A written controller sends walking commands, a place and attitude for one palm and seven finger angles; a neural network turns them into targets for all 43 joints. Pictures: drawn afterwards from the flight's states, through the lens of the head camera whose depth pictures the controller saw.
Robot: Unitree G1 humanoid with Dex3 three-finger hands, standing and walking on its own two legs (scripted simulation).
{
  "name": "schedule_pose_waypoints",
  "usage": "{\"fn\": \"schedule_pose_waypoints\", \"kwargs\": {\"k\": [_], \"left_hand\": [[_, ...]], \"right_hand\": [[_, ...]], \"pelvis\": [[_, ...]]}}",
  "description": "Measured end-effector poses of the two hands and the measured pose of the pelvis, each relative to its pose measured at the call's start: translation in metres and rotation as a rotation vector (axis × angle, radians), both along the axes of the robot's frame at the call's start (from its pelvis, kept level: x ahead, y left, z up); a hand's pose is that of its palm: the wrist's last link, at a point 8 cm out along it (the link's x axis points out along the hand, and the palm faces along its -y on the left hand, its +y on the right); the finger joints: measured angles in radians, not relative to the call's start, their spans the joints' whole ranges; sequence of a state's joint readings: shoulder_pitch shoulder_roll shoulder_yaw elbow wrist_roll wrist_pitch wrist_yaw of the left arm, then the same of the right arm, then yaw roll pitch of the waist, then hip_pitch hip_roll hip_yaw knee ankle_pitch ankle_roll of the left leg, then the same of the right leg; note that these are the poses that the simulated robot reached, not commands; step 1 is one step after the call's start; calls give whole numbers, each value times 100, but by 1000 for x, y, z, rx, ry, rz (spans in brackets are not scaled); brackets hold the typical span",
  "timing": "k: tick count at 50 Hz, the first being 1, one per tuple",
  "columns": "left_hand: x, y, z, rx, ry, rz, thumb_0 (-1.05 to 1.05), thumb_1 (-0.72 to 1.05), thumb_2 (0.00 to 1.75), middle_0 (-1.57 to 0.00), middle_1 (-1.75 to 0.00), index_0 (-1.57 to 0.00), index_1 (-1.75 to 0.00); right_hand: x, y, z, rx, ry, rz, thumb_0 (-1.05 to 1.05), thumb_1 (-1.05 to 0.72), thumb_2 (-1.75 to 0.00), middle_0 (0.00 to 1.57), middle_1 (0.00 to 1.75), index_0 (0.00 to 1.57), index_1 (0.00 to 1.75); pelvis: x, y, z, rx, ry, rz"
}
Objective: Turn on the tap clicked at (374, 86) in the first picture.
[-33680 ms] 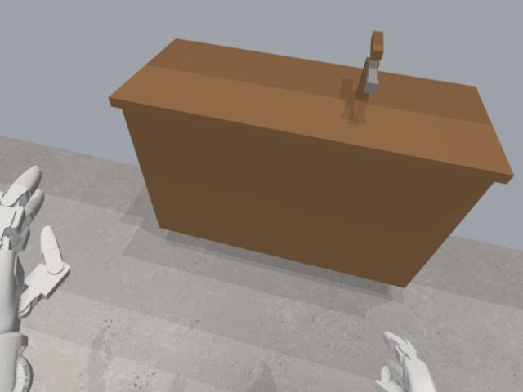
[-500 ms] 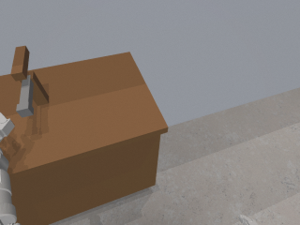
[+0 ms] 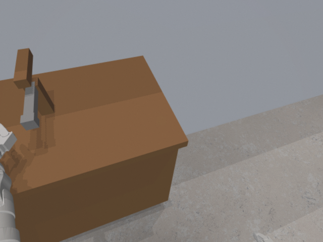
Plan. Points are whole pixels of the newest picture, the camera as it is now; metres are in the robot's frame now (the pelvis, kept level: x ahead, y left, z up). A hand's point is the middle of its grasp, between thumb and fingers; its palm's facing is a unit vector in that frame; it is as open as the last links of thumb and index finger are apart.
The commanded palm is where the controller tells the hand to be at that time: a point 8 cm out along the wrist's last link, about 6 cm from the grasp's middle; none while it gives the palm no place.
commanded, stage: reach beside the lever's end, fingers flat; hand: left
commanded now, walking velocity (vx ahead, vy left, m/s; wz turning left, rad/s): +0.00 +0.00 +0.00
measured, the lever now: (30, 121) +0.36 +0.33 +0.10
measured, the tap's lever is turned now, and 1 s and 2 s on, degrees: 0 3 29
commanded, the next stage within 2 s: push the lever round in 0.18 s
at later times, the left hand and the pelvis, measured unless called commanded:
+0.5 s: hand (23, 134) +0.33 +0.34 +0.09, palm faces +0.57 -0.82 -0.09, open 7.8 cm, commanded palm +0.28 +0.37 +0.10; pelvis -0.01 -0.01 +0.00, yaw +1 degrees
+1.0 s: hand (32, 133) +0.33 +0.32 +0.09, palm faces +0.61 -0.79 -0.09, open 7.8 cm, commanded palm +0.29 +0.34 +0.10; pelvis -0.02 -0.03 +0.00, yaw +1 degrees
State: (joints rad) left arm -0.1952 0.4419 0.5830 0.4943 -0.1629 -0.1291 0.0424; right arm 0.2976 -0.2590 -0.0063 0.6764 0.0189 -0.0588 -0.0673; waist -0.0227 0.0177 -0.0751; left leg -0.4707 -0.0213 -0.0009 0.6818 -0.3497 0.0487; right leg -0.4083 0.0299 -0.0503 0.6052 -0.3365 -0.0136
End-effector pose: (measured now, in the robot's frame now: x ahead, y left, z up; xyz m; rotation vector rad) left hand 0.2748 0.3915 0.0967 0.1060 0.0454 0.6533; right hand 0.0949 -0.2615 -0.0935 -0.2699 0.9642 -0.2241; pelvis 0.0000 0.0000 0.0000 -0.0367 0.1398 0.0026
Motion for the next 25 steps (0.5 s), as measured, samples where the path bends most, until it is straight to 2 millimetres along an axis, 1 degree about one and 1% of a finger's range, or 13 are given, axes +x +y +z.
{"fn": "schedule_pose_waypoints", "kwargs": {"k": [3, 6, 10, 13, 19, 21, 25], "left_hand": [[-8, 1, 5, 8, -34, 0, 2, 90, 90, -15, -15, -15, -15], [-11, 3, 2, -18, -27, -9, 2, 90, 90, -15, -15, -15, -15], [-9, 0, -4, -44, 16, -21, 2, 90, 90, -15, -15, -15, -15], [-4, -5, -4, -36, 16, -23, 2, 90, 90, -15, -15, -15, -15], [4, -18, 11, -4, -49, -38, 2, 90, 90, -15, -15, -15, -15], [6, -21, 12, -15, -36, -46, 2, 90, 90, -15, -15, -15, -15], [4, -23, 4, -45, 26, -40, 2, 90, 90, -15, -15, -15, -15]], "right_hand": [[7, 5, -1, 3, -5, 19, 1, -91, -90, 21, 30, 20, 30], [14, 9, -2, 4, -11, 35, 1, -91, -90, 21, 30, 20, 30], [22, 12, -1, -2, -29, 52, 1, -91, -90, 21, 30, 20, 30], [24, 13, 0, -6, -43, 60, 1, -91, -90, 21, 30, 20, 30], [20, 9, 0, 5, -52, 52, 1, -91, -90, 21, 30, 20, 30], [16, 7, -1, 13, -48, 41, 1, -91, -90, 21, 30, 20, 30], [6, 1, -2, 20, -32, 20, 1, -91, -90, 21, 30, 20, 30]], "pelvis": [[-1, 2, 0, -2, -6, 8], [-3, 2, -1, -3, -11, 20], [-7, 3, -1, -2, -12, 29], [-10, 2, -1, -2, -10, 29], [-10, -1, 0, 1, -13, 22], [-10, -3, 0, 3, -15, 20], [-10, -7, 1, 7, -20, 15]]}}
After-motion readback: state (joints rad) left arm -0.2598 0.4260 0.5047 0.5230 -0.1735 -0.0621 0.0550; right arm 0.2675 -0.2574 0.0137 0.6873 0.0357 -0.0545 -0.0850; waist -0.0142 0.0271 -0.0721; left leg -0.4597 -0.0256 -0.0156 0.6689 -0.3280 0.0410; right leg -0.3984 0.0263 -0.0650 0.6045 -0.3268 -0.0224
